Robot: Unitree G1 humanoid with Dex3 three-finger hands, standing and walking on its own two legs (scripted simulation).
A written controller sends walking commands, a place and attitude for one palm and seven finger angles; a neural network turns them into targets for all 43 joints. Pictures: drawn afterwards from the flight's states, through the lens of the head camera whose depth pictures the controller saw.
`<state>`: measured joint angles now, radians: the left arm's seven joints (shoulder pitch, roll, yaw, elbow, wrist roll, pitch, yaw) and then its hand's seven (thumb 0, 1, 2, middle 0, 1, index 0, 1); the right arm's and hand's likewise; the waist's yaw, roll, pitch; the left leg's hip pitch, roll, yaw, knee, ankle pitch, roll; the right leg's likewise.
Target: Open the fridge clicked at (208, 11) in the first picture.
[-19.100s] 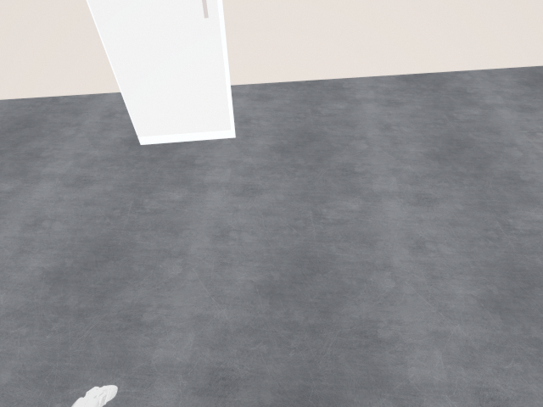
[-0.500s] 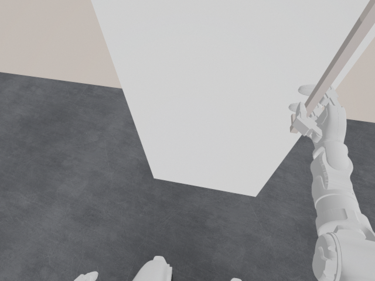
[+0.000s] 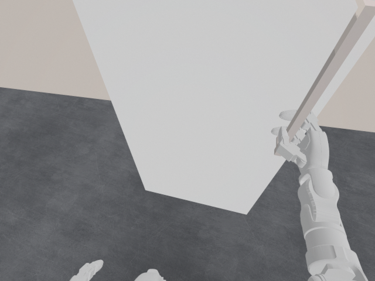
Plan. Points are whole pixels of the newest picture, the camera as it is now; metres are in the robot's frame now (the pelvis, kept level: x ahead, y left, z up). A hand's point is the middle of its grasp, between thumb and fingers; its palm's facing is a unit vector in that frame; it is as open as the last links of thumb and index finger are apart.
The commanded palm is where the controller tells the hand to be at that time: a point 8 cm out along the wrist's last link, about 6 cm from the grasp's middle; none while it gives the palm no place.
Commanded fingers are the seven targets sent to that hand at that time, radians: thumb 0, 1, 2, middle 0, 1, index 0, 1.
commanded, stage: pull the door a little, standing still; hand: right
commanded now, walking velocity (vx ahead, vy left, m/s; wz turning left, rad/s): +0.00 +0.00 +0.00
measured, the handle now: (307, 97) +0.46 -0.18 +0.16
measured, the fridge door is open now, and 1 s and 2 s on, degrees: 5 34 71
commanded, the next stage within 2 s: walk backward, drawing the door open in 0.08 s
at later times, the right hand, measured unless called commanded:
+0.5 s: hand (267, 192) +0.29 -0.11 +0.07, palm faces +0.03 +0.99 -0.14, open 5.7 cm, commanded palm +0.25 -0.16 +0.07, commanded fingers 0.00 -0.90 -0.90 0.45 1.40 0.45 1.40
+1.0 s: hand (227, 243) +0.19 -0.04 +0.07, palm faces +0.15 +0.98 -0.15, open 5.7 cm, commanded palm +0.15 -0.08 +0.07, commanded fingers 0.00 -0.90 -0.90 0.45 1.40 0.45 1.40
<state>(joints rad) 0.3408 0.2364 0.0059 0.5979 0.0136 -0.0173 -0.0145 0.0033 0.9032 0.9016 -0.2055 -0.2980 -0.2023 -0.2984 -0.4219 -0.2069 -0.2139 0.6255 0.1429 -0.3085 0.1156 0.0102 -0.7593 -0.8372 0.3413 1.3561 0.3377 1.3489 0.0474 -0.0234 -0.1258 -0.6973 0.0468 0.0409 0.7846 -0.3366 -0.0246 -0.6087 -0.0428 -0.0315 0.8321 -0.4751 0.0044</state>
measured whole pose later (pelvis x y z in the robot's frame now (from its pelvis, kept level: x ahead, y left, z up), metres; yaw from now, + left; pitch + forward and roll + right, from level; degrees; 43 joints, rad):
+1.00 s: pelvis -0.09 +0.12 +0.01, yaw -12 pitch -2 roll -1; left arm 0.20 0.19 -0.02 0.62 0.03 -0.03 0.11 0.01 0.90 0.90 -0.20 -0.30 -0.20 -0.30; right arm -0.04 -0.16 0.06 0.11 0.01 -0.07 -0.08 0.00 -0.73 -0.77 0.35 1.30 0.35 1.40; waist 0.06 0.02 0.10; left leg -0.50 0.00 0.13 0.87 -0.32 0.02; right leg -0.34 -0.03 0.00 0.67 -0.29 0.01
